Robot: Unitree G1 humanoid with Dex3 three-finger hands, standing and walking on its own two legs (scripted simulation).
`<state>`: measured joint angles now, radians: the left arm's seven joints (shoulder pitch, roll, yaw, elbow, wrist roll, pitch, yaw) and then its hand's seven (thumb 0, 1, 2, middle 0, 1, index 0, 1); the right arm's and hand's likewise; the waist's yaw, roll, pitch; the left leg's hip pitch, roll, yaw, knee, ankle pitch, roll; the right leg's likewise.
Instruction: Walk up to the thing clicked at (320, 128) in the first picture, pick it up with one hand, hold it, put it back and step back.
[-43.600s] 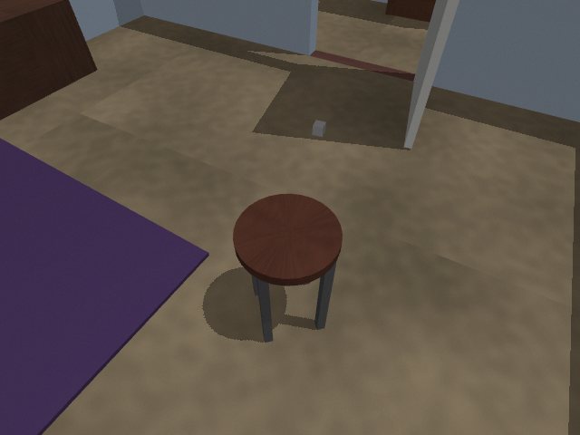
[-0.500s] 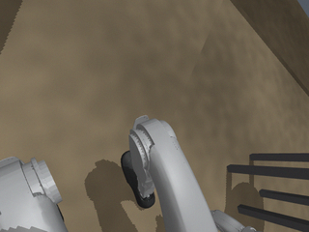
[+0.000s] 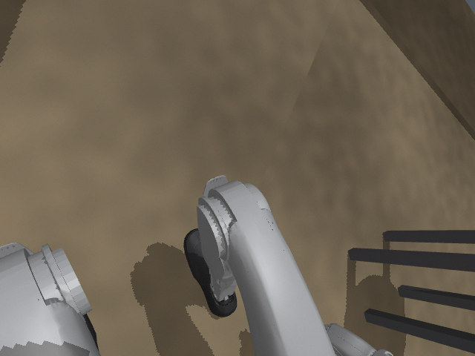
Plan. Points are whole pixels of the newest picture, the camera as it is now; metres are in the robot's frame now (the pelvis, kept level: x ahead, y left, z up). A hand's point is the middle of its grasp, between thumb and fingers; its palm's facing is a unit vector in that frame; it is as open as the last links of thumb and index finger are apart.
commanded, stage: close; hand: left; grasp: from above
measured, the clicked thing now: out of the picture +0.39 +0.38 -0.28
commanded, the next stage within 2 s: settle in 0.88 s
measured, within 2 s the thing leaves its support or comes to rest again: leaves its support in 1.36 s
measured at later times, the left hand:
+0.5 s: hand out of the picture +0.38 +0.37 -0.25, palm faces -0.20 -0.42 -0.88, open 10.1 cm
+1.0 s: hand out of the picture +0.38 +0.37 -0.25, palm faces -0.20 -0.41 -0.89, open 9.3 cm
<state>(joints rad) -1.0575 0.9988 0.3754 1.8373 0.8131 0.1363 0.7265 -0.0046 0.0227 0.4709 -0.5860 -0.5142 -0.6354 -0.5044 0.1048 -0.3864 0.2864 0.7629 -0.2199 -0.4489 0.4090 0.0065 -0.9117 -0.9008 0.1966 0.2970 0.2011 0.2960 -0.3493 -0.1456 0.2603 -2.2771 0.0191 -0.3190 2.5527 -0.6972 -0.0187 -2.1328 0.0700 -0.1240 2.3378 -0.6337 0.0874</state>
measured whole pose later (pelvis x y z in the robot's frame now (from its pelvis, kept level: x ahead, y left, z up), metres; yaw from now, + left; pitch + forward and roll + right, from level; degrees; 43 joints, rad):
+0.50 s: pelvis +0.00 +0.00 +0.00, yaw +0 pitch +23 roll -16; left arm -1.06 0.99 0.36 1.83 0.81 0.14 0.72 -0.01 0.03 0.43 -0.67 -0.42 -0.73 -0.42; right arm 0.11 -0.39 0.27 0.77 -0.22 -0.45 0.40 0.01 -0.91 -0.90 0.20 0.30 0.20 0.30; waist -0.35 -0.14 0.25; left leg -2.28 0.02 -0.31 2.55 -0.70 -0.02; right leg -2.14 0.06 -0.12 2.33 -0.64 0.08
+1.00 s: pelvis +0.00 +0.00 +0.00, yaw +0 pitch +23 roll -16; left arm -1.08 1.00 0.33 1.84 0.80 0.15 0.72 0.00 0.06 0.48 -0.75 -0.47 -0.79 -0.46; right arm 0.12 -0.39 0.27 0.78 -0.22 -0.46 0.41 0.01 -0.91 -0.90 0.20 0.30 0.20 0.30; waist -0.35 -0.14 0.25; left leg -2.28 0.02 -0.31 2.54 -0.70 -0.01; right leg -2.13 0.06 -0.13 2.33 -0.64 0.09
